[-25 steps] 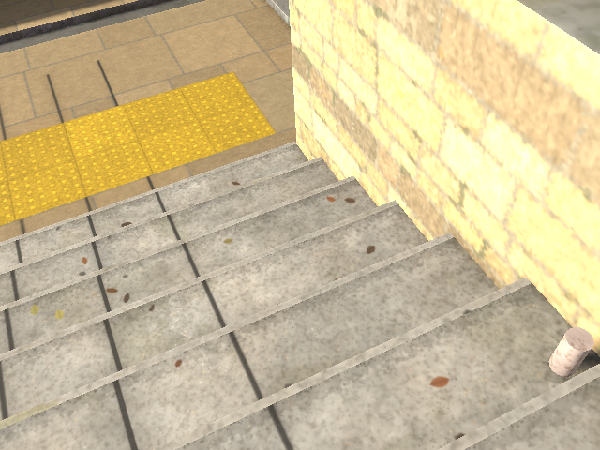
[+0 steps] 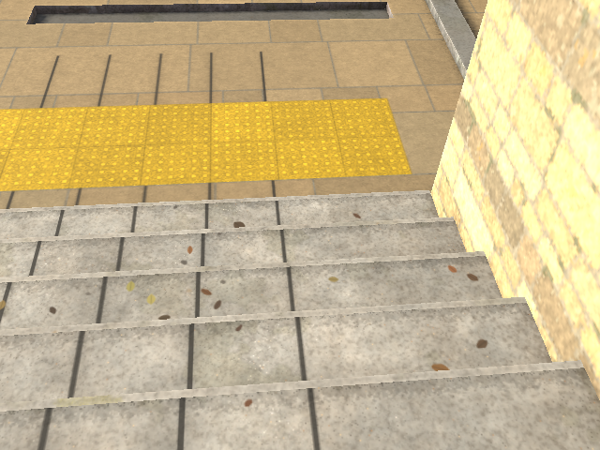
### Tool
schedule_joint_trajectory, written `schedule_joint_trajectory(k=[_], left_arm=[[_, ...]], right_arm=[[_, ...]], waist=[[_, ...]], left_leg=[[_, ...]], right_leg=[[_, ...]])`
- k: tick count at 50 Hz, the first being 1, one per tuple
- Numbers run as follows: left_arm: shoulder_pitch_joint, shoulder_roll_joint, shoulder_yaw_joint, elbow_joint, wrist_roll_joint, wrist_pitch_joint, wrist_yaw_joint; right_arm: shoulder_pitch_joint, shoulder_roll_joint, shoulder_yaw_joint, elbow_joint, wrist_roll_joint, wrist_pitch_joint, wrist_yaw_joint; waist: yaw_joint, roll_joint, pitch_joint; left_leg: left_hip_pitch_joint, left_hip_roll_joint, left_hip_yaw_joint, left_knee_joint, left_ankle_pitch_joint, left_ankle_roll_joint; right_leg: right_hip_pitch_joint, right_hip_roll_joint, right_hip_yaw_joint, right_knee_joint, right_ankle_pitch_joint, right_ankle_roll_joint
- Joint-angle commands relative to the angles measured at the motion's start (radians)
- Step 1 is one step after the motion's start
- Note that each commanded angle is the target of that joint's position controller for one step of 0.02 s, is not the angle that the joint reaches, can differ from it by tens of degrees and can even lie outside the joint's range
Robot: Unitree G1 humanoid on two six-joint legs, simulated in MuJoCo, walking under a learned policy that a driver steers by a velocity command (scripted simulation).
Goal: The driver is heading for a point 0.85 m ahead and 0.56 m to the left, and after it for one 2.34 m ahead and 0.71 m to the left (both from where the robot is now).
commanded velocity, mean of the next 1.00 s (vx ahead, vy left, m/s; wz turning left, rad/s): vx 0.49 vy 0.00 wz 0.59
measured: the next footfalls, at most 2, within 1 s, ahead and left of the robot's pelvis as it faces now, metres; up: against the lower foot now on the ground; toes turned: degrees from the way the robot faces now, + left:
right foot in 0.42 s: +0.36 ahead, -0.12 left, -0.16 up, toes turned +18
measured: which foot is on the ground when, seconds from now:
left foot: down 0.00-0.42, up 0.44-1.00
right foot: up 0.00-0.40, down 0.42-1.00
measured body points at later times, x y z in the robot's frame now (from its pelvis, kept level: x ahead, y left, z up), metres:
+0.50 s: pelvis +0.27 -0.05 -0.16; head +0.27 -0.06 +0.29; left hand +0.34 +0.23 -0.26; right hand +0.33 -0.32 -0.29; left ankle +0.06 +0.04 -0.64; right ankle +0.33 -0.13 -0.89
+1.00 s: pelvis +0.47 +0.07 -0.23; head +0.49 +0.09 +0.22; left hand +0.22 +0.16 -0.35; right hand +0.79 +0.04 -0.32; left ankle +0.60 +0.28 -0.92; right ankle +0.33 -0.13 -0.88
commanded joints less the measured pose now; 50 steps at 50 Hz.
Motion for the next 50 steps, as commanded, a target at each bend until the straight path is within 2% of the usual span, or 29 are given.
schedule_joint_trajectory(k=[1, 3, 7, 9, 11, 13, 15, 18, 19, 20, 21, 22, 23, 24, 25, 26, 27, 28, 30, 32, 33, 35, 37, 38, 43, 45, 47, 48, 50], left_arm=[[0.035, 0.1, 0.034, -0.031, 0.011, 0.024, -0.009], [0.012, 0.094, 0.036, -0.024, 0.005, 0.023, -0.015], [-0.191, 0.14, 0.055, -0.073, -0.001, 0.008, -0.018], [-0.238, 0.114, 0.046, -0.08, 0.004, 0.004, -0.028], [-0.21, 0.072, 0.038, -0.068, 0.01, -0.001, -0.045], [-0.221, 0.066, 0.035, -0.078, 0.011, -0.007, -0.048], [-0.257, 0.04, 0.021, -0.103, 0.006, -0.018, -0.05], [-0.139, 0.038, 0.018, -0.068, -0.027, -0.04, -0.015], [-0.043, 0.054, 0.028, -0.033, -0.036, -0.046, 0.001], [0.081, 0.058, 0.037, 0.006, -0.032, -0.049, 0.013], [0.226, 0.103, 0.054, 0.051, -0.009, -0.046, 0.022], [0.321, 0.129, 0.054, 0.043, 0.0, -0.05, 0.009], [0.349, 0.132, 0.041, 0.045, -0.004, -0.055, -0.019], [0.329, 0.145, 0.055, 0.021, -0.028, -0.063, -0.025], [0.235, 0.157, 0.064, 0.011, -0.031, -0.074, -0.011], [0.176, 0.079, 0.036, 0.003, -0.033, -0.079, -0.008], [0.187, 0.092, 0.028, 0.026, -0.016, -0.092, -0.007], [0.174, 0.08, 0.019, 0.054, -0.011, -0.108, -0.013], [0.15, 0.076, 0.017, 0.078, -0.023, -0.121, -0.011], [0.189, 0.064, 0.01, 0.103, -0.03, -0.116, -0.006], [0.222, 0.071, 0.016, 0.124, -0.027, -0.107, -0.007], [0.235, 0.075, 0.02, 0.124, -0.023, -0.102, -0.008], [0.293, 0.06, 0.015, 0.137, -0.016, -0.088, -0.007], [0.361, 0.026, 0.012, 0.173, -0.012, -0.088, 0.004], [0.53, 0.026, 0.01, 0.235, 0.017, -0.111, 0.017], [0.491, 0.007, -0.001, 0.241, 0.018, -0.116, 0.027], [0.384, -0.013, -0.015, 0.214, 0.011, -0.109, 0.014], [0.377, 0.004, -0.013, 0.221, -0.003, -0.103, 0.017], [0.387, 0.026, -0.012, 0.245, 0.002, -0.081, 0.025]], right_arm=[[0.039, -0.144, -0.041, -0.034, 0.001, -0.028, -0.014], [0.082, -0.156, -0.042, -0.02, -0.012, -0.04, -0.018], [0.223, -0.168, -0.044, 0.049, 0.007, -0.059, -0.039], [0.2, -0.154, -0.039, 0.059, 0.001, -0.069, -0.05], [0.164, -0.116, -0.025, 0.05, 0.002, -0.063, -0.048], [0.164, -0.126, -0.024, 0.046, 0.0, -0.06, -0.048], [0.176, -0.121, -0.023, 0.051, -0.018, -0.042, -0.059], [0.173, -0.101, -0.019, 0.063, -0.035, -0.025, -0.083], [0.165, -0.1, -0.016, 0.077, -0.041, -0.024, -0.087], [0.162, -0.114, -0.018, 0.094, -0.034, -0.018, -0.084], [0.171, -0.108, -0.022, 0.095, -0.023, -0.016, -0.067], [0.227, -0.053, -0.021, 0.085, 0.002, -0.024, -0.047], [0.342, -0.037, -0.012, 0.067, 0.035, -0.027, -0.062], [0.329, -0.086, -0.012, 0.077, 0.018, -0.025, -0.073], [0.184, -0.117, -0.019, 0.062, -0.028, -0.015, -0.075], [0.034, -0.162, -0.033, 0.041, -0.067, -0.001, -0.062], [-0.042, -0.146, -0.035, 0.026, -0.069, 0.013, -0.051], [-0.079, -0.131, -0.04, 0.032, -0.053, 0.019, -0.043], [-0.073, -0.069, -0.031, 0.054, -0.028, 0.028, -0.01], [-0.098, -0.03, -0.03, 0.07, -0.042, 0.024, 0.017], [-0.081, -0.008, -0.023, 0.086, -0.043, 0.029, 0.021], [-0.1, -0.023, -0.031, 0.101, -0.039, 0.03, 0.022], [-0.194, -0.021, -0.031, 0.099, -0.043, 0.026, 0.025], [-0.26, -0.016, -0.034, 0.091, -0.051, 0.02, 0.023], [-0.537, -0.009, -0.033, 0.026, -0.061, -0.013, 0.013], [-0.575, 0.002, -0.022, 0.015, -0.046, -0.036, 0.033], [-0.552, 0.053, 0.004, 0.043, -0.012, -0.041, 0.063], [-0.508, 0.064, 0.008, 0.064, -0.012, -0.04, 0.067], [-0.373, 0.029, 0.005, 0.146, -0.024, -0.033, 0.039]], waist=[[0.01, 0.061, -0.016], [-0.007, 0.048, -0.043], [-0.065, 0.074, 0.015], [-0.064, 0.092, 0.047], [-0.063, 0.076, 0.005], [-0.067, 0.1, 0.005], [-0.096, 0.098, 0.032], [-0.074, 0.118, 0.045], [-0.031, 0.071, 0.035], [0.02, 0.03, -0.003], [0.058, -0.037, -0.066], [0.056, -0.145, -0.21], [-0.001, -0.21, -0.287], [0.019, -0.187, -0.315], [0.038, -0.173, -0.207], [0.027, -0.022, -0.053], [0.029, -0.038, 0.067], [-0.014, 0.033, 0.168], [-0.071, -0.05, 0.168], [-0.048, -0.132, 0.091], [-0.046, -0.127, 0.045], [-0.047, -0.07, 0.006], [-0.006, -0.027, 0.033], [0.025, -0.025, 0.062], [0.147, -0.046, 0.162], [0.13, -0.027, 0.179], [0.126, 0.033, 0.175], [0.12, 0.017, 0.171], [0.083, -0.005, 0.152]], left_leg=[[0.059, 0.251, -0.31, -0.24, 0.573, 0.173], [0.096, 0.245, -0.303, -0.219, 0.593, 0.168], [0.263, 0.255, -0.418, -0.195, 0.36, 0.146], [0.121, 0.205, -0.399, -0.166, 0.218, 0.139], [0.005, 0.153, -0.368, -0.066, 0.199, 0.116], [-0.023, 0.148, -0.423, 0.013, 0.164, 0.122], [-0.078, 0.118, -0.415, 0.079, 0.163, 0.094], [-0.001, 0.076, -0.43, 0.271, 0.136, 0.06], [0.053, 0.051, -0.418, 0.422, 0.138, 0.061], [0.046, 0.021, -0.354, 0.619, 0.149, 0.058], [-0.133, -0.009, -0.27, 0.911, 0.0, 0.04], [-0.409, -0.089, -0.184, 1.314, -0.555, 0.006], [-0.633, -0.027, -0.162, 1.49, -0.565, -0.01], [-0.738, 0.048, -0.107, 1.491, -0.434, -0.025], [-0.813, 0.067, -0.063, 1.49, -0.27, -0.045], [-0.787, 0.112, -0.072, 1.387, -0.184, -0.046], [-0.737, 0.127, -0.098, 1.305, -0.182, -0.05], [-0.677, 0.159, -0.189, 1.035, -0.005, -0.053], [-0.511, 0.151, -0.147, 0.736, 0.183, -0.083], [-0.462, 0.14, -0.111, 0.597, 0.315, -0.084], [-0.468, 0.136, -0.095, 0.625, 0.33, -0.074], [-0.537, 0.145, -0.076, 0.644, 0.436, -0.035], [-0.572, 0.144, -0.057, 0.608, 0.46, -0.012], [-0.695, 0.162, -0.132, 0.57, 0.521, -0.006], [-0.903, 0.157, -0.057, 0.4, 0.48, -0.016], [-0.757, 0.178, -0.012, 0.198, 0.671, -0.018], [-0.308, 0.159, 0.109, -0.042, 0.891, -0.037], [-0.2, 0.149, 0.115, -0.056, 0.923, -0.045], [-0.158, 0.154, 0.09, -0.163, 0.848, -0.051]], right_leg=[[-0.091, -0.004, -0.009, -0.084, 0.088, 0.011], [-0.117, 0.003, -0.011, -0.086, 0.252, -0.018], [-0.346, 0.002, 0.081, -0.252, 0.406, -0.019], [-0.247, 0.032, 0.054, -0.381, 0.566, -0.007], [-0.074, 0.068, 0.037, -0.447, 0.741, -0.025], [-0.045, 0.088, 0.052, -0.445, 0.732, -0.036], [0.041, 0.11, 0.051, -0.546, 0.708, -0.044], [0.19, 0.058, 0.12, -0.798, 0.747, -0.038], [0.246, 0.024, 0.128, -0.911, 0.818, -0.037], [0.37, 0.019, 0.071, -1.004, 0.888, -0.035], [0.63, -0.01, 0.078, -0.918, 0.844, -0.053], [0.932, -0.145, 0.165, -0.564, 1.101, -0.088], [1.074, -0.296, 0.3, -0.347, 1.33, -0.123], [1.026, -0.366, 0.415, -0.467, 0.907, -0.221], [0.793, -0.427, 0.561, -0.685, 0.319, -0.364], [0.554, -0.369, 0.551, -0.802, 0.1, -0.358], [0.362, -0.378, 0.547, -0.799, 0.24, -0.363], [0.217, -0.29, 0.392, -0.798, 0.384, -0.273], [0.052, -0.17, 0.188, -0.843, 0.398, -0.192], [0.128, -0.156, 0.143, -0.814, 0.566, -0.216], [0.199, -0.179, 0.124, -0.78, 0.674, -0.223], [0.319, -0.183, 0.083, -0.727, 0.678, -0.199], [0.362, -0.175, 0.059, -0.712, 0.569, -0.171], [0.488, -0.171, 0.076, -0.672, 0.449, -0.171], [0.673, -0.204, 0.068, -0.622, 0.389, -0.173], [0.585, -0.192, -0.014, -0.611, 0.341, -0.14], [0.278, -0.123, -0.125, -0.616, 0.186, -0.12], [0.245, -0.125, -0.132, -0.587, 0.213, -0.119], [0.39, -0.108, -0.131, -0.406, 0.367, -0.124]])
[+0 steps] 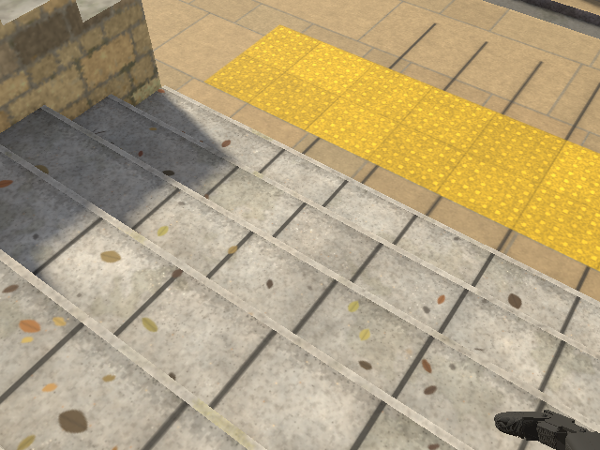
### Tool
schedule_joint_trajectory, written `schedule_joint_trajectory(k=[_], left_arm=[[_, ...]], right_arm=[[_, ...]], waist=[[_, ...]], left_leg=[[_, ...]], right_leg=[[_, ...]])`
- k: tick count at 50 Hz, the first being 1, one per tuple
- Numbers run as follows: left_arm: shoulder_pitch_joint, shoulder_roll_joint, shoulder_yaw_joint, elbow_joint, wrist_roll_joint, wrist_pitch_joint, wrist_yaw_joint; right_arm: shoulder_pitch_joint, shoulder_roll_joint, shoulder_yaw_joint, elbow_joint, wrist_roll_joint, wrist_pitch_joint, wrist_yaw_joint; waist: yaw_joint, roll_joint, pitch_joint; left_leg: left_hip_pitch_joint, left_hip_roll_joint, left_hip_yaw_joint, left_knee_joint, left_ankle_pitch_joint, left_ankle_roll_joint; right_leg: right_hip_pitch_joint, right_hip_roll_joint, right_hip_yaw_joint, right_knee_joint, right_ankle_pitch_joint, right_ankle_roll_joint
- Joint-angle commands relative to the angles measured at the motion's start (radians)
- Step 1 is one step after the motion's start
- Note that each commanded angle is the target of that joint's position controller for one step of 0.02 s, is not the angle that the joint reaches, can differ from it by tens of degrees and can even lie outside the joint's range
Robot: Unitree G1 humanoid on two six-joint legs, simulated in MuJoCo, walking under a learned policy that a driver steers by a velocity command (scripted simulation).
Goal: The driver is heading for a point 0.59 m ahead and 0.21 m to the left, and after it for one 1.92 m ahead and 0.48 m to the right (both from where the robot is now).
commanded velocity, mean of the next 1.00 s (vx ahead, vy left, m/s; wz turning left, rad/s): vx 0.24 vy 0.00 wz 0.11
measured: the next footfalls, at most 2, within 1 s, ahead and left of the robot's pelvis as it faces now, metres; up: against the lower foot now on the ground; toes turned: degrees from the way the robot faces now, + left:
left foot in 0.06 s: +0.24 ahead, +0.09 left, -0.16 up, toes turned +6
right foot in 0.46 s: +0.20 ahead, -0.09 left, -0.15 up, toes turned +4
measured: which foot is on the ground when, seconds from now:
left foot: up 0.00-0.04, down 0.06-1.00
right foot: down 0.00-0.06, up 0.08-0.44, down 0.46-0.74, up 0.76-1.00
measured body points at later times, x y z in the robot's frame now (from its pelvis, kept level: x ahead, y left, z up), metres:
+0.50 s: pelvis +0.16 +0.02 -0.08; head +0.14 +0.02 +0.37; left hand +0.21 +0.25 -0.23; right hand +0.21 -0.20 -0.24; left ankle +0.20 +0.09 -0.81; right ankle +0.16 -0.09 -0.82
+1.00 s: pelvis +0.29 +0.01 -0.08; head +0.29 +0.02 +0.37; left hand +0.41 +0.27 -0.20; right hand +0.17 -0.23 -0.21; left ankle +0.20 +0.09 -0.81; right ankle +0.37 -0.12 -0.76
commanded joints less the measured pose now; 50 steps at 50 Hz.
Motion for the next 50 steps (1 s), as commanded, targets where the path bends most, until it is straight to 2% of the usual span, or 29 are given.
schedule_joint_trajectory(k=[1, 2, 3, 4, 5, 6, 7, 8, 9, 10, 11, 15, 17, 19, 21, 23, 24, 25, 27, 29, 32, 36, 38, 39, 40, 42, 46, 49, 50], left_arm=[[0.022, 0.131, 0.018, -0.001, -0.002, 0.022, 0.01], [0.031, 0.148, 0.023, 0.013, -0.007, 0.036, 0.014], [0.044, 0.145, 0.025, 0.025, -0.03, 0.043, 0.016], [0.098, 0.122, 0.039, 0.038, -0.052, 0.049, 0.023], [0.224, 0.042, 0.012, 0.004, -0.114, 0.052, 0.028], [0.122, 0.116, 0.021, -0.019, -0.113, 0.048, 0.036], [0.049, 0.116, 0.015, -0.032, -0.082, 0.061, 0.028], [-0.01, 0.107, 0.014, -0.034, -0.044, 0.078, 0.022], [-0.072, 0.118, 0.021, -0.044, 0.002, 0.087, 0.013], [-0.099, 0.086, 0.014, -0.041, 0.018, 0.113, 0.008], [-0.102, 0.03, 0.002, -0.042, 0.012, 0.124, 0.003], [-0.126, 0.038, -0.002, -0.025, -0.018, 0.14, -0.004], [-0.153, 0.039, -0.006, -0.007, -0.02, 0.151, -0.009], [-0.243, 0.045, -0.014, -0.02, -0.005, 0.157, -0.013], [-0.321, 0.059, -0.02, -0.047, -0.002, 0.15, -0.01], [-0.271, 0.062, -0.023, -0.01, -0.014, 0.129, 0.001], [-0.228, 0.095, -0.018, 0.008, -0.007, 0.112, 0.005], [-0.282, 0.126, -0.011, 0.007, -0.022, 0.106, -0.005], [-0.318, 0.139, 0.003, -0.015, -0.028, 0.094, -0.022], [-0.317, 0.166, 0.017, -0.028, -0.03, 0.093, -0.018], [-0.345, 0.167, 0.034, -0.05, -0.031, 0.091, -0.016], [-0.361, 0.148, 0.05, -0.077, -0.031, 0.081, -0.013], [-0.428, 0.103, 0.043, -0.119, -0.029, 0.072, -0.019], [-0.438, 0.114, 0.045, -0.13, -0.012, 0.067, -0.019], [-0.471, 0.136, 0.049, -0.143, 0.0, 0.063, -0.02], [-0.46, 0.116, 0.044, -0.139, -0.002, 0.053, -0.032], [-0.432, 0.122, 0.047, -0.121, 0.006, 0.063, -0.05], [-0.559, 0.154, 0.063, -0.166, -0.002, 0.06, -0.054], [-0.592, 0.139, 0.057, -0.187, -0.004, 0.059, -0.062]], right_arm=[[0.15, -0.034, 0.002, 0.069, -0.011, -0.009, -0.03], [0.291, -0.067, -0.01, 0.127, -0.027, -0.016, -0.043], [0.445, -0.111, -0.026, 0.183, -0.057, -0.026, -0.044], [0.49, -0.201, -0.045, 0.198, -0.059, -0.032, -0.039], [0.576, -0.242, -0.052, 0.196, -0.006, -0.034, -0.028], [0.551, -0.18, -0.039, 0.168, 0.033, -0.017, -0.029], [0.462, -0.124, -0.021, 0.138, 0.038, -0.005, -0.041], [0.377, -0.077, -0.006, 0.123, 0.029, -0.004, -0.065], [0.31, -0.037, 0.013, 0.101, 0.043, -0.018, -0.08], [0.279, -0.034, 0.023, 0.1, 0.031, -0.026, -0.084], [0.27, -0.047, 0.024, 0.115, 0.021, -0.037, -0.084], [0.263, -0.021, 0.048, 0.135, 0.024, -0.046, -0.072], [0.252, -0.033, 0.05, 0.124, 0.027, -0.033, -0.069], [0.268, -0.032, 0.054, 0.122, 0.022, -0.014, -0.069], [0.309, -0.033, 0.057, 0.132, 0.01, 0.011, -0.079], [0.377, -0.036, 0.059, 0.159, 0.007, 0.017, -0.09], [0.439, -0.014, 0.063, 0.169, 0.02, 0.009, -0.088], [0.46, -0.023, 0.054, 0.181, 0.045, 0.011, -0.077], [0.369, -0.075, 0.025, 0.171, 0.033, 0.022, -0.073], [0.36, -0.04, 0.018, 0.177, 0.028, 0.024, -0.064], [0.368, -0.017, 0.009, 0.19, 0.012, 0.011, -0.059], [0.448, -0.028, -0.005, 0.222, 0.014, -0.008, -0.065], [0.612, -0.09, -0.024, 0.265, 0.02, -0.016, -0.075], [0.672, -0.132, -0.036, 0.282, 0.012, -0.017, -0.077], [0.679, -0.135, -0.038, 0.287, 0.005, -0.021, -0.077], [0.63, -0.107, -0.032, 0.271, 0.005, -0.035, -0.081], [0.592, -0.065, -0.019, 0.271, -0.004, -0.063, -0.083], [0.661, -0.06, -0.011, 0.295, 0.011, -0.079, -0.088], [0.65, -0.06, -0.008, 0.278, 0.005, -0.08, -0.094]], waist=[[-0.085, -0.088, 0.069], [-0.153, -0.082, 0.004], [-0.229, -0.021, -0.064], [-0.2, 0.122, -0.145], [-0.188, 0.135, -0.456], [-0.244, 0.025, -0.527], [-0.222, -0.017, -0.44], [-0.18, -0.014, -0.382], [-0.15, -0.066, -0.282], [-0.114, -0.063, -0.175], [-0.083, -0.041, -0.142], [-0.047, 0.058, -0.208], [-0.056, 0.071, -0.197], [-0.091, 0.071, -0.1], [-0.123, 0.06, 0.007], [-0.118, -0.038, 0.025], [-0.148, -0.111, -0.018], [-0.176, -0.183, 0.014], [-0.139, -0.158, 0.056], [-0.149, -0.168, 0.086], [-0.161, -0.154, 0.085], [-0.197, -0.072, 0.07], [-0.264, 0.059, 0.057], [-0.28, 0.099, 0.068], [-0.274, 0.031, 0.083], [-0.226, -0.021, 0.051], [-0.168, 0.014, -0.003], [-0.195, 0.02, 0.003], [-0.198, -0.009, 0.018]], left_leg=[[0.277, -0.035, 0.049, -0.192, 0.021, -0.007], [0.452, -0.031, 0.051, -0.279, 0.03, 0.0], [0.721, 0.011, 0.04, -0.345, 0.159, 0.009], [0.981, 0.144, -0.052, -0.074, 0.694, 0.03], [1.384, 0.443, -0.274, 0.286, 1.159, 0.205], [1.3, 0.45, -0.324, 0.184, 0.922, 0.228], [1.111, 0.407, -0.302, 0.047, 0.404, 0.237], [0.912, 0.381, -0.354, -0.039, 0.112, 0.266], [0.671, 0.339, -0.289, -0.11, -0.038, 0.236], [0.374, 0.29, -0.226, -0.187, -0.04, 0.222], [0.252, 0.25, -0.197, -0.206, -0.045, 0.204], [0.201, 0.159, -0.096, -0.179, 0.099, 0.09], [0.109, 0.121, -0.081, -0.217, -0.243, 0.05], [0.042, 0.118, -0.135, -0.284, -0.623, 0.054], [0.112, 0.151, -0.228, -0.288, -0.765, 0.071], [0.141, 0.154, -0.278, -0.236, -0.659, 0.045], [0.143, 0.103, -0.239, -0.19, -0.746, 0.004], [0.204, 0.014, -0.14, -0.231, -0.819, -0.012], [0.278, -0.066, -0.054, -0.093, -0.947, -0.011], [0.278, -0.09, -0.003, -0.019, -0.93, -0.008], [0.335, -0.082, 0.027, -0.021, -0.856, -0.001], [0.469, -0.042, -0.058, -0.092, -0.952, 0.036], [0.658, 0.137, -0.386, -0.272, -1.151, 0.12], [0.72, 0.26, -0.579, -0.335, -1.175, 0.179], [0.717, 0.305, -0.623, -0.333, -1.122, 0.216], [0.694, 0.275, -0.516, -0.321, -0.935, 0.202], [0.535, 0.185, -0.272, -0.286, -0.483, 0.155], [0.664, 0.156, -0.281, -0.201, -0.507, 0.14], [0.572, 0.117, -0.25, -0.185, -0.553, 0.145]], right_leg=[[-0.134, -0.13, 0.137, 0.116, 0.885, -0.129], [-0.154, -0.111, 0.141, 0.334, 0.953, -0.132], [-0.309, -0.064, 0.11, 0.616, 0.715, -0.121], [-0.581, 0.058, 0.067, 1.004, -0.104, -0.089], [-0.854, 0.063, 0.293, 1.178, -0.202, -0.065], [-0.894, 0.017, 0.326, 1.116, -0.089, -0.063], [-0.895, -0.024, 0.309, 1.007, 0.022, -0.07], [-0.853, -0.036, 0.287, 0.969, 0.09, -0.059], [-0.762, -0.049, 0.325, 0.774, 0.301, -0.058], [-0.58, -0.044, 0.291, 0.607, 0.422, -0.044], [-0.491, -0.034, 0.296, 0.489, 0.493, -0.028], [-0.282, -0.003, 0.288, 0.192, 0.607, -0.021], [-0.198, 0.027, 0.252, 0.191, 0.677, -0.022], [-0.196, 0.03, 0.249, 0.127, 0.607, -0.035], [-0.28, 0.013, 0.269, -0.101, 0.383, -0.056], [-0.172, -0.008, 0.298, -0.34, 0.535, -0.069], [-0.081, -0.09, 0.375, -0.386, 0.614, -0.085], [-0.215, -0.087, 0.418, -0.423, 0.446, -0.126], [-0.344, -0.084, 0.474, -0.514, 0.146, -0.163], [-0.372, -0.125, 0.542, -0.587, 0.037, -0.194], [-0.379, -0.138, 0.556, -0.601, 0.071, -0.21], [-0.461, -0.08, 0.474, -0.476, 0.137, -0.191], [-0.668, 0.064, 0.289, -0.181, 0.292, -0.139], [-0.788, 0.089, 0.223, -0.023, 0.303, -0.132], [-0.867, 0.057, 0.264, 0.092, 0.289, -0.131], [-0.867, 0.008, 0.309, 0.157, 0.394, -0.109], [-0.689, 0.0, 0.274, 0.222, 0.633, -0.073], [-0.868, -0.038, 0.337, 0.113, 0.816, -0.054], [-0.818, -0.026, 0.312, 0.025, 0.902, -0.041]])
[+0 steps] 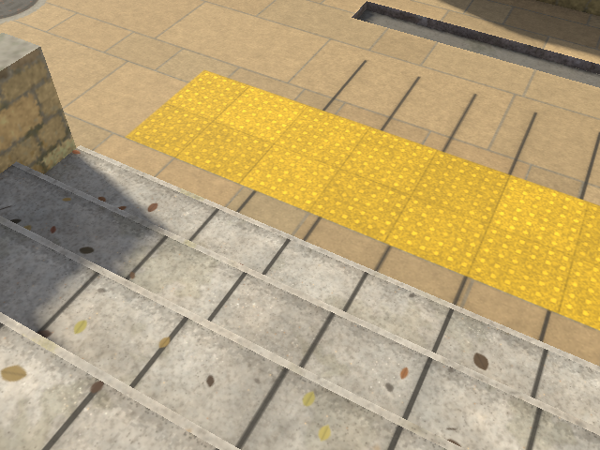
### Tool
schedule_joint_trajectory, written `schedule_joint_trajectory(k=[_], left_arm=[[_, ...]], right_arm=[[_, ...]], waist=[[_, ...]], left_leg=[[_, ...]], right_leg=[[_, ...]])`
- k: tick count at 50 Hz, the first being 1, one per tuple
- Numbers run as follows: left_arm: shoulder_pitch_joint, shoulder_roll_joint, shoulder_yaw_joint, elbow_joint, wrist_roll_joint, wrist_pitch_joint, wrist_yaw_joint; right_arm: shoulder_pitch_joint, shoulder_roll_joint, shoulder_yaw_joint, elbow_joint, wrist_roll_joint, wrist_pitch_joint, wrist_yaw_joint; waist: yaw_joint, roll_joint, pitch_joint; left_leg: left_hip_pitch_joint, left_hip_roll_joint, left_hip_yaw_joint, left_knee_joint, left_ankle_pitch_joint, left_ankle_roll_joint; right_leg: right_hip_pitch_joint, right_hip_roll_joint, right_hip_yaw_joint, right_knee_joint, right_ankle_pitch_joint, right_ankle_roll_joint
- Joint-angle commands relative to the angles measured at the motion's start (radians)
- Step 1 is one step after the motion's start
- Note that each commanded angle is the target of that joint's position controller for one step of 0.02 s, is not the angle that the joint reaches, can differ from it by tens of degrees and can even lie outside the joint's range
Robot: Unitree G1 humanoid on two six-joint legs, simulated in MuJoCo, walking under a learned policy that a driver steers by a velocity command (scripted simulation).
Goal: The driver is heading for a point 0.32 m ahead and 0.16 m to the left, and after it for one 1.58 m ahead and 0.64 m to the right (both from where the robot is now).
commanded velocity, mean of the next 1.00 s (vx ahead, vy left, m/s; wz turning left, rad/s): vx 0.15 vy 0.00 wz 0.03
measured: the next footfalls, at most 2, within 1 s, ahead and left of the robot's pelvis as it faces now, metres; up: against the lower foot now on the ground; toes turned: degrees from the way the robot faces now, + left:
right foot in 0.24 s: +0.28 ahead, -0.15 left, -0.16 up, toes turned +4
left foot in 0.70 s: +0.30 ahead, +0.07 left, -0.16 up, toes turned +7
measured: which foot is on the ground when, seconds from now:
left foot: down 0.00-0.26, up 0.28-0.68, down 0.70-1.00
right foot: up 0.00-0.22, down 0.24-0.70, up 0.72-1.00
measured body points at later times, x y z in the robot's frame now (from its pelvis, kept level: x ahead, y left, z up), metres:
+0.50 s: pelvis +0.18 -0.07 -0.16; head +0.21 -0.08 +0.29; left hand +0.16 +0.18 -0.29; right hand +0.37 -0.30 -0.29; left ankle +0.21 +0.06 -0.66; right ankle +0.24 -0.15 -0.89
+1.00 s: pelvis +0.20 -0.05 -0.16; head +0.20 -0.03 +0.29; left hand +0.33 +0.22 -0.28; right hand +0.29 -0.32 -0.27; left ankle +0.26 +0.07 -0.89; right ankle +0.20 -0.16 -0.81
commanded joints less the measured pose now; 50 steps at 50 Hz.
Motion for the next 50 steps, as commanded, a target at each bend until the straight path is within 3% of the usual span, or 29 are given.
schedule_joint_trajectory(k=[1, 6, 9, 10, 11, 12, 13, 14, 15, 16, 17, 18, 19, 20, 21, 22, 23, 25, 27, 30, 32, 34, 35, 36, 37, 38, 43, 47, 50], left_arm=[[-0.129, 0.06, 0.01, -0.097, 0.004, -0.011, -0.018], [-0.184, 0.019, -0.006, -0.139, -0.009, 0.002, -0.034], [-0.173, 0.005, -0.011, -0.149, -0.031, -0.031, -0.029], [-0.1, 0.016, -0.01, -0.123, -0.034, -0.04, -0.017], [0.031, 0.033, -0.001, -0.074, -0.034, -0.057, 0.0], [0.191, 0.064, 0.015, -0.009, -0.018, -0.063, 0.012], [0.295, 0.126, 0.029, 0.031, -0.016, -0.065, 0.013], [0.361, 0.205, 0.041, 0.023, -0.033, -0.067, -0.002], [0.315, 0.146, 0.031, -0.02, -0.065, -0.047, -0.015], [0.298, 0.116, 0.028, -0.032, -0.057, -0.039, -0.016], [0.21, 0.133, 0.029, -0.056, -0.028, -0.037, 0.012], [0.177, 0.101, 0.02, -0.059, -0.018, -0.028, 0.039], [0.193, 0.102, 0.015, -0.051, -0.005, -0.024, 0.045], [0.181, 0.093, 0.004, -0.052, 0.011, -0.023, 0.041], [0.171, 0.084, -0.001, -0.033, 0.0, -0.027, 0.044], [0.17, 0.07, -0.011, -0.03, -0.006, -0.03, 0.045], [0.152, 0.06, -0.024, -0.032, -0.027, -0.04, 0.049], [0.183, 0.029, -0.045, -0.012, -0.032, -0.048, 0.052], [0.161, 0.005, -0.06, -0.004, -0.031, -0.052, 0.048], [0.168, 0.074, -0.04, -0.01, -0.042, -0.045, 0.029], [0.19, 0.136, -0.018, -0.033, -0.017, -0.012, 0.019], [0.263, 0.138, -0.002, -0.042, 0.002, 0.024, 0.021], [0.311, 0.092, -0.005, -0.044, 0.002, 0.026, 0.022], [0.348, -0.019, -0.024, -0.074, -0.009, 0.024, 0.025], [0.284, 0.01, -0.006, -0.112, -0.033, 0.04, 0.035], [0.218, 0.076, 0.012, -0.126, -0.021, 0.051, 0.031], [0.197, 0.084, 0.041, -0.146, -0.004, 0.087, 0.008], [0.091, 0.053, 0.026, -0.214, 0.006, 0.105, -0.004], [0.034, 0.054, 0.012, -0.259, 0.003, 0.108, -0.03]], right_arm=[[0.012, -0.105, -0.01, -0.037, -0.006, -0.018, -0.015], [-0.001, -0.096, 0.006, -0.096, 0.003, 0.005, -0.033], [0.051, -0.085, 0.006, -0.111, -0.021, 0.028, -0.061], [0.033, -0.09, 0.003, -0.122, -0.022, 0.044, -0.068], [0.012, -0.112, -0.004, -0.133, -0.021, 0.059, -0.069], [0.022, -0.111, -0.007, -0.131, -0.006, 0.065, -0.057], [0.082, -0.101, -0.02, -0.132, 0.017, 0.061, -0.044], [0.229, -0.099, -0.027, -0.162, 0.101, 0.063, -0.058], [0.187, -0.13, -0.021, -0.177, 0.097, 0.051, -0.062], [0.061, -0.12, -0.018, -0.201, 0.079, 0.053, -0.062], [-0.076, -0.104, -0.014, -0.255, 0.048, 0.068, -0.052], [-0.175, -0.093, -0.013, -0.288, 0.011, 0.096, -0.04], [-0.25, -0.082, -0.015, -0.328, -0.007, 0.122, -0.035], [-0.264, -0.071, -0.013, -0.343, -0.003, 0.141, -0.035], [-0.307, -0.046, -0.01, -0.367, -0.009, 0.152, -0.032], [-0.298, -0.029, -0.008, -0.368, -0.017, 0.16, -0.034], [-0.333, -0.03, -0.008, -0.395, -0.002, 0.155, -0.026], [-0.311, -0.011, -0.006, -0.374, -0.021, 0.148, -0.019], [-0.27, 0.017, 0.018, -0.347, -0.03, 0.147, -0.002], [-0.401, -0.013, 0.032, -0.349, 0.004, 0.143, 0.011], [-0.484, -0.062, 0.025, -0.372, 0.026, 0.144, 0.011], [-0.4, -0.088, 0.018, -0.334, 0.03, 0.117, 0.002], [-0.343, -0.108, 0.016, -0.331, 0.019, 0.087, -0.003], [-0.267, -0.16, 0.019, -0.346, -0.008, 0.063, -0.01], [-0.281, -0.23, -0.003, -0.336, -0.003, 0.077, -0.028], [-0.302, -0.191, 0.004, -0.355, 0.007, 0.074, -0.034], [-0.401, -0.104, 0.006, -0.398, 0.015, 0.074, -0.042], [-0.296, -0.127, -0.009, -0.396, 0.001, 0.08, -0.044], [-0.283, -0.201, -0.036, -0.41, -0.005, 0.079, -0.033]], waist=[[0.015, 0.106, 0.089], [-0.039, 0.102, 0.094], [-0.089, 0.092, 0.114], [-0.064, 0.091, 0.098], [0.009, 0.038, 0.077], [0.081, -0.025, 0.016], [0.091, -0.146, -0.085], [0.04, -0.265, -0.372], [0.078, -0.2, -0.458], [0.114, -0.117, -0.393], [0.114, -0.122, -0.337], [0.092, -0.078, -0.227], [0.098, -0.075, -0.131], [0.066, -0.026, -0.078], [0.046, -0.041, -0.009], [0.037, -0.051, -0.009], [0.007, -0.032, 0.044], [-0.002, -0.039, 0.009], [-0.037, -0.045, -0.038], [0.04, -0.16, -0.041], [0.078, -0.173, 0.006], [0.075, -0.098, 0.065], [0.07, -0.031, 0.036], [0.073, 0.146, -0.05], [0.043, 0.306, -0.048], [0.033, 0.224, -0.039], [0.113, 0.18, -0.063], [0.069, 0.195, -0.062], [0.052, 0.228, -0.068]], left_leg=[[-0.024, 0.216, -0.248, -0.005, 0.222, 0.153], [-0.295, 0.128, -0.219, 0.213, 0.141, 0.112], [-0.236, 0.082, -0.239, 0.408, 0.155, 0.078], [-0.219, 0.073, -0.238, 0.523, 0.201, 0.074], [-0.221, 0.05, -0.222, 0.701, 0.206, 0.067], [-0.323, 0.022, -0.187, 0.904, 0.109, 0.056], [-0.542, -0.068, -0.112, 1.175, -0.448, 0.02], [-0.76, -0.06, -0.081, 1.621, -0.729, -0.027], [-0.903, 0.033, -0.067, 1.666, -0.64, -0.023], [-0.958, 0.027, -0.036, 1.716, -0.551, -0.032], [-0.99, 0.042, 0.011, 1.758, -0.381, -0.048], [-0.987, 0.068, 0.018, 1.746, -0.318, -0.058], [-0.937, 0.071, -0.013, 1.751, -0.276, -0.051], [-0.888, 0.064, -0.05, 1.657, -0.213, -0.048], [-0.903, 0.055, -0.093, 1.61, -0.152, -0.049], [-0.922, 0.029, -0.095, 1.622, -0.128, -0.047], [-0.931, 0.031, -0.134, 1.4, 0.007, -0.07], [-0.875, 0.015, -0.098, 1.249, 0.172, -0.091], [-0.668, 0.072, -0.025, 0.917, 0.35, -0.098], [-0.309, 0.065, 0.033, 0.447, 0.33, -0.092], [-0.263, 0.033, 0.049, 0.287, 0.127, -0.088], [-0.126, 0.047, 0.007, 0.082, 0.095, -0.083], [0.005, 0.178, -0.121, 0.018, 0.142, -0.079], [0.107, 0.474, -0.371, 0.016, 0.428, -0.052], [-0.013, 0.51, -0.454, -0.05, 0.429, 0.089], [-0.042, 0.459, -0.434, -0.078, 0.291, 0.118], [-0.208, 0.339, -0.154, -0.085, 0.257, 0.126], [-0.16, 0.375, -0.159, -0.089, -0.004, 0.137], [-0.248, 0.395, -0.153, -0.139, -0.319, 0.091]], right_leg=[[-0.148, -0.029, 0.028, -0.142, 0.269, 0.028], [0.11, 0.03, -0.028, -0.31, 0.465, 0.024], [0.195, 0.028, 0.01, -0.517, 0.5, 0.039], [0.249, 0.014, 0.021, -0.593, 0.534, 0.043], [0.364, -0.008, 0.018, -0.724, 0.616, 0.044], [0.59, -0.029, -0.034, -0.741, 0.731, 0.057], [0.874, -0.149, 0.052, -0.604, 1.101, 0.05], [1.273, -0.387, 0.116, -0.139, 1.612, -0.02], [1.258, -0.423, 0.151, -0.118, 1.452, -0.057], [1.105, -0.407, 0.157, -0.223, 1.135, -0.123], [0.897, -0.447, 0.243, -0.367, 0.711, -0.231], [0.706, -0.447, 0.239, -0.465, 0.535, -0.28], [0.512, -0.45, 0.224, -0.502, 0.521, -0.294], [0.38, -0.398, 0.185, -0.526, 0.403, -0.284], [0.273, -0.373, 0.167, -0.537, 0.299, -0.261], [0.246, -0.34, 0.153, -0.532, 0.285, -0.255], [0.192, -0.284, 0.108, -0.563, 0.161, -0.218], [0.183, -0.227, 0.07, -0.524, 0.211, -0.222], [0.118, -0.155, 0.005, -0.536, 0.19, -0.191], [0.096, -0.123, 0.004, -0.608, 0.07, -0.153], [0.165, -0.157, 0.107, -0.602, -0.138, -0.164], [0.135, -0.139, 0.18, -0.55, -0.311, -0.124], [0.082, -0.104, 0.175, -0.468, -0.402, -0.081], [0.028, -0.009, 0.065, -0.219, -0.552, -0.031], [-0.054, 0.107, 0.02, -0.052, -0.599, -0.016], [-0.08, 0.107, 0.073, 0.088, -0.555, -0.008], [-0.042, 0.12, 0.014, 0.44, -0.314, 0.056], [-0.133, 0.097, 0.0, 0.323, -0.287, 0.069], [-0.018, 0.086, -0.059, 0.156, -0.319, 0.042]])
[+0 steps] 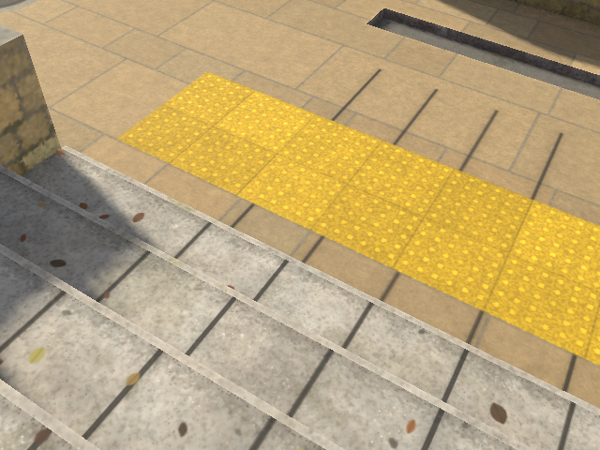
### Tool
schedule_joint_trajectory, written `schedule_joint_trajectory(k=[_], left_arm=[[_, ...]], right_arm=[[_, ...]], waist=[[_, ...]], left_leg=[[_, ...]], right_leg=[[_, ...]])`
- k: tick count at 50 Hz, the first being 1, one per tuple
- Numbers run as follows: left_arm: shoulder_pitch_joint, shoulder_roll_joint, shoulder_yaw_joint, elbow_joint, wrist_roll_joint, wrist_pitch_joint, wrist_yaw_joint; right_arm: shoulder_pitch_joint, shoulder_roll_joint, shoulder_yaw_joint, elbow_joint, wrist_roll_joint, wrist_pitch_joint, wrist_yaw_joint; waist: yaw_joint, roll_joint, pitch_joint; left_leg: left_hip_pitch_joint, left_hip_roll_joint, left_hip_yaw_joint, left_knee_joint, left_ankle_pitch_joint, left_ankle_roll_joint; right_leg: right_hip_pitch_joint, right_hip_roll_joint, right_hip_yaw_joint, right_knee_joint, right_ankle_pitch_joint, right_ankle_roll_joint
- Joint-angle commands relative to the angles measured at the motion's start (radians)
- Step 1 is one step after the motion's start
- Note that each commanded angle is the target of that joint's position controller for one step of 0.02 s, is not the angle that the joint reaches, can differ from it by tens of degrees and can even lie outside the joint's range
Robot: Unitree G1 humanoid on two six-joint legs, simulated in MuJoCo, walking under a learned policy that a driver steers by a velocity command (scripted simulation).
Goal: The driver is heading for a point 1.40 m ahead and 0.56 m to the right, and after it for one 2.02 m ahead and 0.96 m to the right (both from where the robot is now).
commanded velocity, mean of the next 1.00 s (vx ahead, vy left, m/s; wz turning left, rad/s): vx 0.42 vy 0.00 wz -0.55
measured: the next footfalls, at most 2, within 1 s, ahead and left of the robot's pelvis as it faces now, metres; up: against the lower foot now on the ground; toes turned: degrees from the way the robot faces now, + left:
right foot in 0.14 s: +0.01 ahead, -0.10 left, +0.00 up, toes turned -6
left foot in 0.76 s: +0.48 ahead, -0.03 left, -0.16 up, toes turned -30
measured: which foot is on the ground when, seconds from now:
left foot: down 0.00-0.12, up 0.14-0.74, down 0.76-1.00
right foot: up 0.00-0.12, down 0.14-0.78, up 0.80-1.00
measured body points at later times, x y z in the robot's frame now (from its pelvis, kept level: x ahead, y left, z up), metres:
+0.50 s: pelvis +0.12 -0.06 +0.00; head +0.11 -0.10 +0.45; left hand +0.14 +0.22 -0.10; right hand +0.23 -0.35 -0.11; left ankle +0.28 +0.05 -0.66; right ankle -0.03 -0.10 -0.73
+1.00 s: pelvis +0.43 -0.09 -0.17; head +0.45 -0.09 +0.28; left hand +0.64 +0.09 -0.31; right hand +0.26 -0.30 -0.29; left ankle +0.45 -0.01 -0.89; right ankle +0.38 -0.23 -0.79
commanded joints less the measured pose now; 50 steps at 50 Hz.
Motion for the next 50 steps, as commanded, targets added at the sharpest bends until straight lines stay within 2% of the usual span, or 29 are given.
schedule_joint_trajectory(k=[1, 4, 5, 6, 7, 8, 9, 10, 12, 15, 18, 22, 25, 28, 32, 35, 37, 38, 39, 40, 41, 42, 43, 44, 45, 46, 47, 48, 50], left_arm=[[-0.039, 0.012, -0.018, -0.114, -0.009, -0.006, -0.026], [0.055, 0.048, -0.018, -0.106, -0.037, -0.01, -0.035], [0.147, 0.035, -0.022, -0.076, -0.046, -0.013, -0.03], [0.273, 0.025, -0.023, -0.021, -0.051, -0.022, -0.022], [0.353, 0.025, -0.025, 0.026, -0.055, -0.038, -0.012], [0.354, 0.115, -0.032, -0.038, -0.053, -0.051, 0.003], [0.35, 0.183, -0.01, -0.06, -0.044, -0.049, 0.037], [0.312, 0.205, -0.002, -0.066, 0.001, -0.051, 0.067], [0.152, 0.178, -0.005, -0.107, -0.012, -0.073, 0.071], [0.191, 0.11, -0.018, -0.08, -0.049, -0.108, 0.041], [0.268, 0.129, -0.005, -0.05, -0.049, -0.117, 0.038], [0.378, 0.091, -0.006, -0.021, -0.046, -0.118, 0.041], [0.507, 0.122, 0.012, 0.05, -0.033, -0.127, 0.069], [0.549, 0.106, 0.013, 0.083, -0.029, -0.134, 0.084], [0.355, 0.074, -0.006, 0.07, -0.051, -0.153, 0.078], [0.365, 0.055, -0.015, 0.115, -0.029, -0.153, 0.083], [0.362, 0.108, -0.005, 0.138, -0.016, -0.132, 0.089], [0.381, 0.121, 0.001, 0.154, -0.033, -0.13, 0.083], [0.481, 0.049, -0.002, 0.165, -0.057, -0.141, 0.07], [0.621, 0.041, -0.008, 0.171, -0.095, -0.143, 0.09], [0.573, 0.078, -0.018, 0.148, -0.085, -0.144, 0.096], [0.39, 0.109, -0.006, 0.132, -0.034, -0.129, 0.091], [0.23, 0.12, 0.001, 0.099, -0.001, -0.116, 0.078], [0.191, 0.096, 0.0, 0.093, 0.012, -0.104, 0.064], [0.189, 0.048, -0.008, 0.104, 0.024, -0.083, 0.059], [0.163, 0.026, -0.011, 0.102, 0.009, -0.081, 0.054], [0.22, 0.021, -0.003, 0.155, 0.016, -0.082, 0.044], [0.174, 0.005, -0.005, 0.152, 0.001, -0.087, 0.034], [0.132, -0.044, -0.018, 0.168, 0.021, -0.083, 0.017]], right_arm=[[-0.017, -0.184, -0.048, -0.081, -0.007, -0.012, 0.008], [-0.055, -0.229, -0.071, -0.105, -0.003, -0.002, 0.009], [-0.07, -0.224, -0.073, -0.108, -0.003, 0.007, 0.011], [-0.09, -0.186, -0.068, -0.103, -0.012, 0.017, 0.014], [-0.146, -0.085, -0.046, -0.115, -0.023, 0.027, 0.023], [-0.207, 0.027, -0.004, -0.199, -0.006, 0.022, 0.035], [-0.373, -0.09, -0.023, -0.282, -0.012, -0.009, 0.045], [-0.332, -0.13, -0.034, -0.274, -0.019, -0.036, 0.058], [-0.174, -0.154, -0.042, -0.173, -0.041, -0.039, 0.065], [-0.113, -0.136, -0.044, -0.125, -0.028, 0.001, 0.083], [-0.132, -0.118, -0.041, -0.11, -0.024, 0.014, 0.098], [-0.255, -0.108, -0.027, -0.13, -0.031, 0.001, 0.106], [-0.344, -0.149, -0.042, -0.139, -0.033, -0.022, 0.112], [-0.474, -0.116, -0.032, -0.162, -0.031, -0.039, 0.103], [-0.412, -0.048, -0.009, -0.162, -0.01, -0.073, 0.111], [-0.283, -0.062, -0.01, -0.129, 0.019, -0.082, 0.072], [-0.013, -0.115, -0.033, -0.05, 0.013, -0.093, 0.042], [0.139, -0.155, -0.048, -0.001, -0.009, -0.095, 0.04], [0.22, -0.184, -0.045, -0.003, -0.034, -0.095, 0.049], [0.292, -0.197, -0.043, -0.026, -0.023, -0.087, 0.068], [0.293, -0.251, -0.07, -0.033, 0.014, -0.08, 0.078], [0.21, -0.167, -0.048, -0.054, 0.007, -0.068, 0.061], [0.119, -0.129, -0.035, -0.044, -0.006, -0.073, 0.051], [0.153, -0.129, -0.025, -0.024, -0.02, -0.086, 0.051], [0.198, -0.139, -0.03, 0.01, -0.024, -0.097, 0.06], [0.142, -0.103, -0.019, 0.023, -0.01, -0.112, 0.068], [0.174, -0.108, -0.023, 0.055, 0.0, -0.128, 0.077], [0.186, -0.086, -0.017, 0.071, 0.012, -0.139, 0.074], [0.254, -0.089, -0.013, 0.116, 0.012, -0.125, 0.07]], waist=[[0.0, 0.242, -0.038], [0.035, 0.233, -0.039], [0.081, 0.175, -0.031], [0.148, 0.033, -0.007], [0.194, -0.214, 0.094], [0.171, -0.363, 0.128], [0.214, -0.139, 0.165], [0.142, -0.077, 0.157], [0.015, -0.079, 0.15], [-0.015, -0.059, 0.081], [-0.008, -0.047, 0.026], [0.055, -0.075, 0.034], [0.116, -0.063, 0.043], [0.184, -0.093, 0.098], [0.163, -0.005, 0.13], [0.141, -0.027, 0.11], [0.016, 0.051, 0.023], [-0.046, 0.095, -0.049], [-0.017, 0.211, -0.17], [-0.002, 0.328, -0.362], [-0.055, 0.386, -0.471], [-0.053, 0.175, -0.256], [-0.043, 0.147, -0.059], [-0.031, 0.117, 0.032], [-0.019, 0.115, 0.068], [0.037, 0.089, 0.114], [0.059, 0.161, 0.081], [0.071, 0.143, 0.112], [0.056, 0.158, 0.05]], left_leg=[[-0.029, 0.22, -0.221, -0.304, -0.501, 0.124], [-0.17, 0.221, -0.175, -0.312, -0.588, 0.075], [-0.226, 0.212, -0.144, -0.249, -0.63, 0.058], [-0.325, 0.165, -0.07, -0.04, -0.625, 0.035], [-0.525, 0.074, 0.054, 0.388, -0.533, -0.01], [-0.891, -0.074, -0.002, 0.683, -0.571, -0.042], [-0.973, -0.068, -0.162, 0.609, -0.335, -0.055], [-0.916, -0.071, -0.202, 0.615, -0.223, -0.058], [-0.703, -0.026, -0.197, 0.508, 0.009, -0.071], [-0.474, -0.053, -0.156, 0.51, 0.158, -0.073], [-0.409, -0.074, -0.136, 0.555, 0.281, -0.041], [-0.433, -0.077, -0.121, 0.49, 0.265, -0.016], [-0.658, -0.064, -0.206, 0.305, 0.32, -0.012], [-0.741, -0.06, -0.225, 0.25, 0.264, -0.029], [-0.105, -0.101, -0.173, -0.084, 0.615, -0.038], [0.029, -0.041, -0.261, -0.234, 0.64, -0.033], [0.239, -0.037, -0.191, -0.288, 0.646, -0.034], [0.477, -0.013, -0.186, -0.212, 0.591, -0.033], [0.802, 0.12, -0.287, 0.098, 0.787, -0.01], [1.036, 0.333, -0.477, 0.34, 1.093, 0.084], [0.989, 0.44, -0.73, 0.168, 0.613, 0.231], [0.68, 0.373, -0.726, -0.099, 0.133, 0.196], [0.419, 0.331, -0.684, -0.154, 0.182, 0.221], [0.258, 0.298, -0.606, -0.15, 0.27, 0.224], [0.139, 0.281, -0.571, -0.139, 0.263, 0.229], [0.012, 0.202, -0.459, -0.17, 0.211, 0.168], [0.023, 0.19, -0.47, -0.141, 0.238, 0.181], [-0.008, 0.156, -0.394, -0.154, 0.275, 0.173], [0.052, 0.174, -0.376, -0.145, 0.391, 0.21]], right_leg=[[0.073, -0.013, -0.058, -0.161, -0.075, -0.027], [0.346, -0.006, -0.095, -0.349, -0.153, -0.095], [0.462, 0.001, -0.121, -0.459, -0.099, -0.124], [0.603, 0.004, -0.104, -0.565, -0.094, -0.141], [0.654, -0.044, 0.025, -0.675, -0.243, -0.159], [0.664, -0.319, 0.619, -0.774, -0.417, -0.218], [0.617, -0.403, 0.827, -0.996, -0.348, -0.269], [0.569, -0.412, 0.831, -1.004, -0.349, -0.274], [0.423, -0.289, 0.577, -0.971, -0.237, -0.213], [0.33, -0.187, 0.395, -0.937, 0.136, -0.199], [0.381, -0.167, 0.34, -0.886, 0.332, -0.215], [0.508, -0.168, 0.355, -0.805, 0.493, -0.255], [0.797, -0.191, 0.432, -0.675, 0.446, -0.286], [0.85, -0.195, 0.513, -0.639, 0.486, -0.308], [0.311, -0.032, 0.421, -0.604, 0.239, -0.231], [0.402, 0.003, 0.445, -0.405, 0.223, -0.218], [0.409, 0.03, 0.381, -0.048, 0.315, -0.209], [0.279, 0.055, 0.322, 0.188, 0.171, -0.193], [-0.006, 0.128, 0.25, 0.528, -0.442, -0.152], [-0.209, 0.094, 0.195, 0.821, -0.556, -0.114], [-0.322, 0.041, 0.145, 0.906, -0.437, -0.094], [-0.333, -0.004, 0.078, 0.733, -0.232, -0.088], [-0.304, -0.01, 0.048, 0.698, -0.146, -0.083], [-0.25, -0.036, 0.076, 0.599, -0.126, -0.097], [-0.204, -0.048, 0.104, 0.559, -0.153, -0.122], [-0.157, -0.077, 0.169, 0.333, 0.029, -0.136], [-0.145, -0.067, 0.183, 0.273, 0.083, -0.145], [-0.152, -0.06, 0.198, 0.095, 0.211, -0.114], [-0.138, -0.04, 0.141, 0.027, 0.255, -0.098]])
